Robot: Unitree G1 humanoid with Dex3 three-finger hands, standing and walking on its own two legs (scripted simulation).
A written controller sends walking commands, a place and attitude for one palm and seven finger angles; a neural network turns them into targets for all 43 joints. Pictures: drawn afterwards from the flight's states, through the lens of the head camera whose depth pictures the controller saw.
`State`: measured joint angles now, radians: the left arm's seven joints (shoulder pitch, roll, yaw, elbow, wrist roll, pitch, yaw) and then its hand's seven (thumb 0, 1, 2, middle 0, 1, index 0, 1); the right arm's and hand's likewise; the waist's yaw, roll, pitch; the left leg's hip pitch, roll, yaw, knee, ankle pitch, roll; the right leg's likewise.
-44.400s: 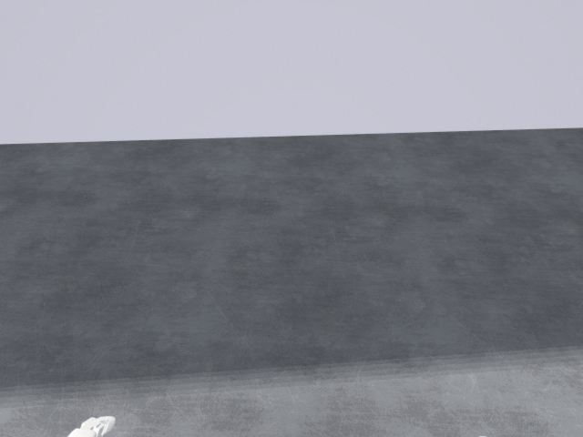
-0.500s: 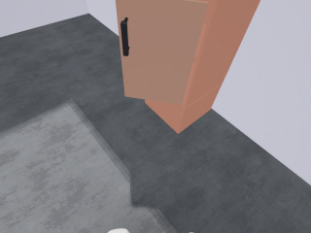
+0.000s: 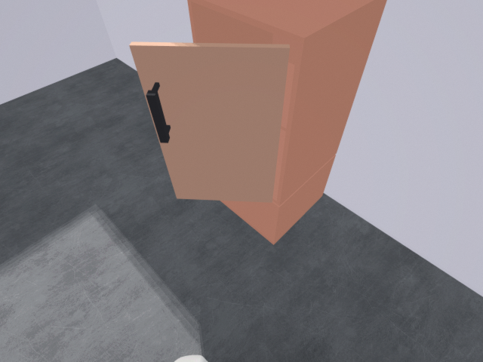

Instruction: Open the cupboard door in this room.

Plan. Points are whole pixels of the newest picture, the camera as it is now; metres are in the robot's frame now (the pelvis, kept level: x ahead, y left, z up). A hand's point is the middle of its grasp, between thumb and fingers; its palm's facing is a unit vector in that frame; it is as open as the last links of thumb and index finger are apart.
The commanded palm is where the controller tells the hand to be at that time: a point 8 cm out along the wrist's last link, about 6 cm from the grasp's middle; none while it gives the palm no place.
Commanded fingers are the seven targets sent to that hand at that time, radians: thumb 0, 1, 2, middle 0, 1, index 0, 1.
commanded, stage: take the last steps up to it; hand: left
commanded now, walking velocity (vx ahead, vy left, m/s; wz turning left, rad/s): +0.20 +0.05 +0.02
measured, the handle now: (160, 113) +0.70 +0.24 +0.00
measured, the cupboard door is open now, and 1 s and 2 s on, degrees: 41 41 41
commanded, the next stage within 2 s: come to a stop and stand still in 0.12 s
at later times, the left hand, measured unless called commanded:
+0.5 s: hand out of the picture +0.15 +0.22 -0.18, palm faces +0.05 -0.98 -0.19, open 7.4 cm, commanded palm none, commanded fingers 0.00 0.90 0.90 -0.20 -0.30 -0.20 -0.30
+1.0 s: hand (130, 358) +0.16 +0.23 -0.17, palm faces +0.01 -0.97 -0.23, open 7.4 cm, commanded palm none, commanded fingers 0.00 0.90 0.90 -0.20 -0.30 -0.20 -0.30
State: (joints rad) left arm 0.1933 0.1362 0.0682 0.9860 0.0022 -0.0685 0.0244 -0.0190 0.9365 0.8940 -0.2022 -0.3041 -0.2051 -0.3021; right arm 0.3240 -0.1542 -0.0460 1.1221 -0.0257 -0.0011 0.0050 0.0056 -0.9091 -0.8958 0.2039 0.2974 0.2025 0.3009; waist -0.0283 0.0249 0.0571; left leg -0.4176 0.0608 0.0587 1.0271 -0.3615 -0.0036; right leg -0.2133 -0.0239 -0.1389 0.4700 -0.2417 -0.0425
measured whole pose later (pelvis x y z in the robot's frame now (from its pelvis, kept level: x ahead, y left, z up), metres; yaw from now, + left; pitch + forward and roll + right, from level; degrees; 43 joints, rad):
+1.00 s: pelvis +0.10 +0.04 -0.01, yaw +0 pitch -1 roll +0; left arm 0.22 0.20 0.02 0.98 0.01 0.01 0.03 0.00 0.90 0.89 -0.20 -0.30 -0.20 -0.30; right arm 0.27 -0.19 -0.03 0.97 -0.03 0.01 -0.02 0.00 -0.91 -0.90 0.20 0.30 0.20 0.30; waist -0.01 -0.02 0.05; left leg -0.21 -0.02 0.05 0.53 -0.31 0.03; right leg -0.27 -0.06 -0.06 0.56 -0.27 0.00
